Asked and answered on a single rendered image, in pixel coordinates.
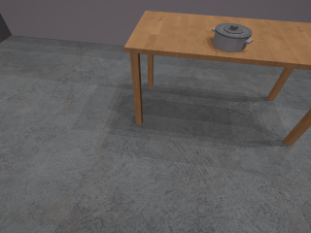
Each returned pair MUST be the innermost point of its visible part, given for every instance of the table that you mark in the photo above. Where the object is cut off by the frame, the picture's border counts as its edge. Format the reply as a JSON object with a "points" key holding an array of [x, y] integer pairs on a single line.
{"points": [[276, 43]]}

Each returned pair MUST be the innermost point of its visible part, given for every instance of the knob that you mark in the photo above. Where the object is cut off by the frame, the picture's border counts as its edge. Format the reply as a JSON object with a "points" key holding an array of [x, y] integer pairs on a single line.
{"points": [[234, 26]]}

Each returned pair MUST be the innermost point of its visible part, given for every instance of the pot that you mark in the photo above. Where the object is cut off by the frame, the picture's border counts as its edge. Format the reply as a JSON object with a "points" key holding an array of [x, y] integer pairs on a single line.
{"points": [[229, 44]]}

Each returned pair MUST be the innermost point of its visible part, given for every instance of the lid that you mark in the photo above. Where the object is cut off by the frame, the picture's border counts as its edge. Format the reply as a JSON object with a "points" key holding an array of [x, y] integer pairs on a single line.
{"points": [[242, 32]]}

